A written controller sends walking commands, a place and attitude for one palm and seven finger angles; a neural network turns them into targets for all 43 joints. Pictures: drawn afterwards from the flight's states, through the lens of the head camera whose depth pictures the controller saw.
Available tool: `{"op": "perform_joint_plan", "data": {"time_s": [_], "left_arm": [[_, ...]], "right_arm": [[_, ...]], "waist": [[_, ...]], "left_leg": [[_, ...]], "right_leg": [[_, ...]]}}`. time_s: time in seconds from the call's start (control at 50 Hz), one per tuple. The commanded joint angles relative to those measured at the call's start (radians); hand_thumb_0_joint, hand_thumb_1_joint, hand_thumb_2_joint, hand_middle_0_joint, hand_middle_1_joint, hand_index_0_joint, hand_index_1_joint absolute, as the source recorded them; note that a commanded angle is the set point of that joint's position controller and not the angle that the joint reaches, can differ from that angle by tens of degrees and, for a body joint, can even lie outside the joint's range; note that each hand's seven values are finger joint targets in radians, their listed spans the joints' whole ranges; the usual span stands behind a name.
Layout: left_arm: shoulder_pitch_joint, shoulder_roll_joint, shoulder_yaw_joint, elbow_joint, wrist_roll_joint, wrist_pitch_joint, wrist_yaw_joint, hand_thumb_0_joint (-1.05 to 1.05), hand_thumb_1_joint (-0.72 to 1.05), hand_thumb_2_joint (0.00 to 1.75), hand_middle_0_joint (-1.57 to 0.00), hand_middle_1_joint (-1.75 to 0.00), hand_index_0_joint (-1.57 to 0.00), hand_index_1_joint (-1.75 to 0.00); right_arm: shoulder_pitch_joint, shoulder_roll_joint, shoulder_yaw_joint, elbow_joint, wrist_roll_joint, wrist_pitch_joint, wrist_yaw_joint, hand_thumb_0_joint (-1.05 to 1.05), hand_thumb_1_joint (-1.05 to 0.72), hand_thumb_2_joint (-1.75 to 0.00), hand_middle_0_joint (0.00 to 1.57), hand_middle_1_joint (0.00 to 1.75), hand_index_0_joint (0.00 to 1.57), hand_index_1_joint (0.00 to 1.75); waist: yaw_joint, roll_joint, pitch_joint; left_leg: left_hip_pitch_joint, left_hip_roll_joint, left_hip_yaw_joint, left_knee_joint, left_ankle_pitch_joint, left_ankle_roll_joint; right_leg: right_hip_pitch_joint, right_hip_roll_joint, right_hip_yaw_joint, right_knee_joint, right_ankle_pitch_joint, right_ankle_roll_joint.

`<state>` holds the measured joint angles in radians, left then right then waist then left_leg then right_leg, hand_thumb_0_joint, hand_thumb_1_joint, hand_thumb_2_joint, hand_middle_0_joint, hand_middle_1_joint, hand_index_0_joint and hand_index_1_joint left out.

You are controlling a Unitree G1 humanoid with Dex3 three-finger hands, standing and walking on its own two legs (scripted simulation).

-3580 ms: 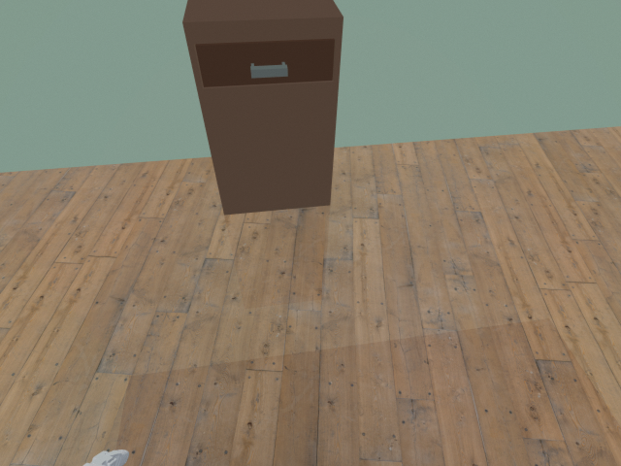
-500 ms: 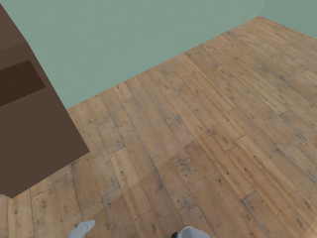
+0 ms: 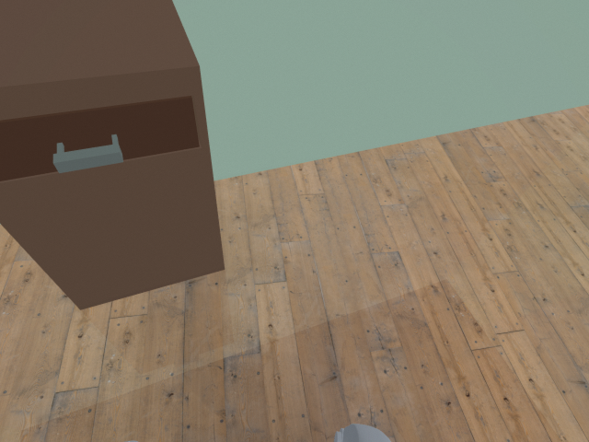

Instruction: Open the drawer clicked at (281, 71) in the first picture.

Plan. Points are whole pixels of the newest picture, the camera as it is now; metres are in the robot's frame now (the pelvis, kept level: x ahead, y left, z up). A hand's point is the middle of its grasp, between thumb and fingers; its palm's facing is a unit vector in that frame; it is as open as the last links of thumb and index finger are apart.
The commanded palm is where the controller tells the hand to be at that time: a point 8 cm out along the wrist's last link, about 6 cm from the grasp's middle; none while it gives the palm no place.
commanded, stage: turn to face it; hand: left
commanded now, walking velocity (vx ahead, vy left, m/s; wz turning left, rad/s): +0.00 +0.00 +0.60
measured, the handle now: (88, 150) +0.64 +0.46 -0.07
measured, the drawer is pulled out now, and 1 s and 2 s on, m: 0.00 0.00 0.00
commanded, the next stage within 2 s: take the last steps up to it in 0.54 s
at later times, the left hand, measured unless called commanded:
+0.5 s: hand out of the picture +0.05 +0.14 -0.13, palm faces +0.28 -0.92 -0.29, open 7.3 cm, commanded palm none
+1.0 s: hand out of the picture -0.10 +0.17 -0.17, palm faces +0.44 -0.88 -0.18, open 7.4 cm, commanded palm none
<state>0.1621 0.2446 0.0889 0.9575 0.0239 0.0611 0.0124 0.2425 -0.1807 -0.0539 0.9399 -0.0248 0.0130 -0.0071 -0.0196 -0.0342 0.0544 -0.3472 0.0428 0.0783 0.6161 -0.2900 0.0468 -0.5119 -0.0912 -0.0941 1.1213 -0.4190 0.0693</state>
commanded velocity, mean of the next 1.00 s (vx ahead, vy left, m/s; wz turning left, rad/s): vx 0.11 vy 0.01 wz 0.27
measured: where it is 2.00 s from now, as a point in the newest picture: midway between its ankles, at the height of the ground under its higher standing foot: (242, 433)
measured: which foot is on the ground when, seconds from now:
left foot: down 0.00-0.36, up 0.38-0.82, down 0.84-1.00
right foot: up 0.00-0.34, down 0.36-0.84, up 0.86-1.00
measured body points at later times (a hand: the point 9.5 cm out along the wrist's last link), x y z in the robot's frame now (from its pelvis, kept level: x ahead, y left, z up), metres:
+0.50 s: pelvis +0.00 -0.07 +0.01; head +0.03 -0.10 +0.46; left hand +0.03 +0.19 -0.11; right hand +0.14 -0.31 -0.15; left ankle -0.04 +0.07 -0.65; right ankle +0.03 -0.17 -0.73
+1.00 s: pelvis +0.00 +0.00 +0.01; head -0.01 +0.03 +0.46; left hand -0.13 +0.21 -0.16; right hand +0.15 -0.20 -0.12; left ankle -0.08 +0.04 -0.73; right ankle +0.06 -0.14 -0.66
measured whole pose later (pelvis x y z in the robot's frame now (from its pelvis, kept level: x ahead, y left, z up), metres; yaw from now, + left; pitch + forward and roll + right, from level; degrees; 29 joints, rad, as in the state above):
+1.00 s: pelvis +0.00 +0.00 +0.01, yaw +24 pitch -2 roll -2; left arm 0.34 0.24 0.05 1.09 0.03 0.03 -0.01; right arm 0.26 -0.16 -0.02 1.00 -0.01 -0.03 -0.02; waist 0.03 -0.04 0.03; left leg -0.06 0.00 0.08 0.41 -0.33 0.06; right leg -0.44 -0.10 -0.08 1.04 -0.36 0.03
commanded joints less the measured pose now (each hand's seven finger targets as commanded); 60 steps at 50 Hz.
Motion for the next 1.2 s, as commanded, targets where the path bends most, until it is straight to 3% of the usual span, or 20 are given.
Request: {"op": "perform_joint_plan", "data": {"time_s": [0.0, 0.18, 0.26, 0.3, 0.32, 0.34, 0.36, 0.38, 0.4, 0.46, 0.64, 0.72, 0.78, 0.8, 0.82, 0.84, 0.86, 0.92, 1.0, 1.18], "left_arm": [[-0.005, 0.047, 0.007, -0.087, -0.009, -0.037, -0.003, 0.0, 0.9, 0.9, -0.2, -0.3, -0.2, -0.3], [-0.049, 0.052, -0.004, -0.124, -0.02, -0.033, 0.011, 0.0, 0.9, 0.9, -0.2, -0.3, -0.2, -0.3], [0.029, 0.062, -0.007, -0.11, -0.026, -0.039, 0.016, 0.0, 0.9, 0.9, -0.2, -0.3, -0.2, -0.3], [0.101, 0.085, -0.002, -0.096, -0.023, -0.052, 0.02, 0.0, 0.9, 0.9, -0.2, -0.3, -0.2, -0.3], [0.128, 0.144, 0.008, -0.094, -0.011, -0.064, 0.026, 0.0, 0.9, 0.9, -0.2, -0.3, -0.2, -0.3], [0.123, 0.239, 0.025, -0.106, 0.005, -0.067, 0.03, 0.0, 0.9, 0.9, -0.2, -0.3, -0.2, -0.3], [0.11, 0.23, 0.016, -0.122, -0.004, -0.061, 0.03, 0.0, 0.9, 0.9, -0.2, -0.3, -0.2, -0.3], [0.034, 0.169, 0.007, -0.135, -0.004, -0.063, 0.031, 0.0, 0.9, 0.9, -0.2, -0.3, -0.2, -0.3], [-0.018, 0.152, 0.005, -0.145, -0.007, -0.06, 0.032, 0.0, 0.9, 0.9, -0.2, -0.3, -0.2, -0.3], [0.0, 0.098, -0.017, -0.138, -0.008, -0.073, 0.022, 0.0, 0.9, 0.9, -0.2, -0.3, -0.2, -0.3], [0.185, 0.138, -0.006, -0.053, 0.008, -0.076, 0.021, 0.0, 0.9, 0.9, -0.2, -0.3, -0.2, -0.3], [0.214, 0.153, -0.001, -0.009, 0.011, -0.083, 0.012, 0.0, 0.9, 0.9, -0.2, -0.3, -0.2, -0.3], [0.156, 0.147, -0.002, 0.007, 0.0, -0.08, 0.003, 0.0, 0.9, 0.9, -0.2, -0.3, -0.2, -0.3], [0.139, 0.106, -0.011, 0.0, -0.009, -0.075, -0.001, 0.0, 0.9, 0.9, -0.2, -0.3, -0.2, -0.3], [0.116, 0.032, -0.027, -0.029, -0.011, -0.071, -0.01, 0.0, 0.9, 0.9, -0.2, -0.3, -0.2, -0.3], [0.03, 0.035, -0.036, -0.06, 0.002, -0.073, -0.006, 0.0, 0.9, 0.9, -0.2, -0.3, -0.2, -0.3], [0.014, 0.049, -0.033, -0.046, 0.009, -0.069, -0.006, 0.0, 0.9, 0.9, -0.2, -0.3, -0.2, -0.3], [0.06, 0.038, -0.034, 0.02, 0.006, -0.074, -0.027, 0.0, 0.9, 0.9, -0.2, -0.3, -0.2, -0.3], [0.107, 0.025, -0.036, 0.054, 0.001, -0.069, -0.027, 0.0, 0.9, 0.9, -0.2, -0.3, -0.2, -0.3], [-0.082, -0.013, -0.044, 0.005, -0.006, -0.069, -0.031, 0.0, 0.9, 0.9, -0.2, -0.3, -0.2, -0.3]], "right_arm": [[0.033, -0.194, -0.042, -0.058, 0.006, -0.027, -0.016, 0.0, -0.9, -0.9, 0.2, 0.3, 0.2, 0.3], [0.048, -0.233, -0.061, -0.05, 0.0, 0.001, -0.007, 0.0, -0.9, -0.9, 0.2, 0.3, 0.2, 0.3], [-0.026, -0.241, -0.063, -0.072, 0.0, 0.013, 0.0, 0.0, -0.9, -0.9, 0.2, 0.3, 0.2, 0.3], [-0.065, -0.227, -0.062, -0.086, 0.009, 0.016, 0.005, 0.0, -0.9, -0.9, 0.2, 0.3, 0.2, 0.3], [-0.05, -0.173, -0.057, -0.093, 0.019, 0.016, 0.011, 0.0, -0.9, -0.9, 0.2, 0.3, 0.2, 0.3], [-0.052, -0.108, -0.045, -0.124, 0.018, 0.017, 0.012, 0.0, -0.9, -0.9, 0.2, 0.3, 0.2, 0.3], [-0.072, -0.168, -0.059, -0.12, 0.007, 0.026, 0.009, 0.0, -0.9, -0.9, 0.2, 0.3, 0.2, 0.3], [-0.062, -0.167, -0.062, -0.095, 0.002, 0.039, 0.016, 0.0, -0.9, -0.9, 0.2, 0.3, 0.2, 0.3], [-0.038, -0.154, -0.064, -0.077, 0.002, 0.048, 0.02, 0.0, -0.9, -0.9, 0.2, 0.3, 0.2, 0.3], [-0.024, -0.144, -0.055, -0.044, 0.001, 0.047, 0.028, 0.0, -0.9, -0.9, 0.2, 0.3, 0.2, 0.3], [-0.15, -0.101, -0.019, -0.05, 0.012, 0.037, 0.021, 0.0, -0.9, -0.9, 0.2, 0.3, 0.2, 0.3], [-0.144, -0.097, -0.007, -0.047, 0.012, 0.013, 0.026, 0.0, -0.9, -0.9, 0.2, 0.3, 0.2, 0.3], [-0.016, -0.099, -0.003, 0.002, 0.009, -0.013, 0.022, 0.0, -0.9, -0.9, 0.2, 0.3, 0.2, 0.3], [0.053, -0.154, -0.014, 0.025, 0.008, -0.023, 0.017, 0.0, -0.9, -0.9, 0.2, 0.3, 0.2, 0.3], [0.134, -0.255, -0.038, 0.043, -0.004, -0.025, 0.009, 0.0, -0.9, -0.9, 0.2, 0.3, 0.2, 0.3], [0.191, -0.269, -0.037, 0.063, -0.004, -0.018, 0.002, 0.0, -0.9, -0.9, 0.2, 0.3, 0.2, 0.3], [0.161, -0.225, -0.023, 0.067, -0.003, -0.02, -0.005, 0.0, -0.9, -0.9, 0.2, 0.3, 0.2, 0.3], [0.082, -0.14, 0.006, 0.056, 0.006, -0.044, -0.017, 0.0, -0.9, -0.9, 0.2, 0.3, 0.2, 0.3], [0.147, -0.115, 0.009, 0.087, 0.016, -0.071, -0.024, 0.0, -0.9, -0.9, 0.2, 0.3, 0.2, 0.3], [0.307, -0.082, 0.016, 0.173, 0.008, -0.085, -0.04, 0.0, -0.9, -0.9, 0.2, 0.3, 0.2, 0.3]], "waist": [[0.0, 0.133, -0.153], [-0.033, 0.188, -0.135], [0.003, 0.226, -0.126], [0.045, 0.16, -0.133], [0.055, -0.002, -0.151], [0.057, -0.309, -0.109], [0.061, -0.211, -0.097], [0.018, -0.137, -0.04], [-0.01, -0.157, -0.011], [-0.009, -0.152, 0.015], [0.074, -0.153, -0.066], [0.089, -0.187, -0.084], [0.018, -0.128, -0.089], [-0.017, 0.034, -0.095], [-0.058, 0.349, -0.074], [-0.086, 0.311, 0.008], [-0.07, 0.243, 0.055], [-0.012, 0.173, 0.11], [0.015, 0.132, 0.069], [-0.026, 0.153, 0.122]], "left_leg": [[0.272, 0.201, -0.26, -0.259, 0.54, 0.093], [0.278, 0.2, -0.384, -0.241, 0.516, 0.136], [0.148, 0.158, -0.407, -0.213, 0.48, 0.11], [0.032, 0.108, -0.38, -0.14, 0.364, 0.055], [-0.11, 0.025, -0.301, -0.001, 0.153, -0.011], [-0.278, -0.126, -0.116, 0.248, -0.263, -0.09], [-0.228, -0.076, -0.166, 0.43, -0.305, -0.078], [-0.216, -0.057, -0.192, 0.528, -0.207, -0.076], [-0.215, -0.045, -0.172, 0.574, -0.17, -0.08], [-0.219, -0.029, -0.118, 0.612, -0.047, -0.105], [-0.123, -0.019, -0.04, 0.252, -0.163, -0.115], [-0.038, -0.016, -0.008, 0.095, -0.19, -0.083], [0.221, -0.032, 0.037, -0.197, -0.036, -0.059], [0.389, 0.049, -0.079, -0.289, -0.041, -0.028], [0.481, 0.288, -0.403, -0.374, -0.109, 0.063], [0.429, 0.365, -0.494, -0.428, -0.066, 0.142], [0.356, 0.343, -0.434, -0.447, -0.092, 0.148], [0.292, 0.247, -0.287, -0.447, 0.093, 0.114], [0.346, 0.184, -0.164, -0.423, 0.442, 0.092], [0.454, 0.2, -0.139, -0.395, 0.648, 0.089]], "right_leg": [[-0.103, -0.008, 0.08, 0.038, 0.068, 0.023], [0.014, 0.036, 0.085, -0.262, -0.034, 0.029], [0.201, 0.075, 0.066, -0.454, 0.03, 0.008], [0.376, 0.06, 0.064, -0.687, 0.2, 0.0], [0.516, -0.092, 0.204, -0.822, 0.211, -0.037], [0.515, -0.365, 0.476, -0.87, 0.322, -0.152], [0.36, -0.407, 0.448, -0.869, 0.325, -0.216], [0.273, -0.325, 0.353, -0.89, 0.229, -0.203], [0.239, -0.278, 0.313, -0.884, 0.211, -0.17], [0.284, -0.185, 0.137, -0.832, 0.364, -0.15], [0.478, -0.237, 0.116, -0.77, 0.63, -0.207], [0.475, -0.268, 0.163, -0.808, 0.369, -0.21], [0.317, -0.201, 0.078, -0.739, 0.13, -0.145], [0.154, -0.136, 0.011, -0.597, 0.022, -0.092], [-0.08, -0.004, -0.107, -0.348, -0.123, -0.031], [-0.181, 0.016, -0.035, -0.194, -0.189, -0.04], [-0.173, -0.021, 0.028, -0.124, -0.133, -0.051], [-0.147, -0.043, 0.052, -0.032, 0.059, -0.043], [-0.135, -0.02, 0.038, -0.006, 0.168, -0.025], [-0.225, -0.008, 0.004, -0.192, 0.224, -0.043]]}}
